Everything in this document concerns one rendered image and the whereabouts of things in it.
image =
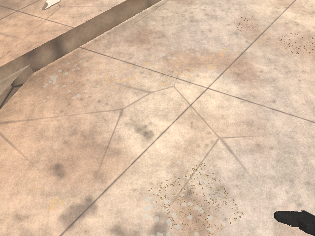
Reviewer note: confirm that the right robot hand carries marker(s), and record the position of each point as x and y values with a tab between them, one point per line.
304	220

